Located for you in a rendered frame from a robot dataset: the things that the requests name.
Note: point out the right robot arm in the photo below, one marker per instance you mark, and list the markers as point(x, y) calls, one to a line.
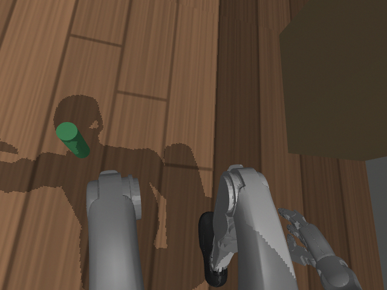
point(335, 274)

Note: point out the right robot hand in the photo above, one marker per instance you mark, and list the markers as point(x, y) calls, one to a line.
point(309, 235)

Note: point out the right robot foot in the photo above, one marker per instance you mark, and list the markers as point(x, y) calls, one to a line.
point(206, 235)

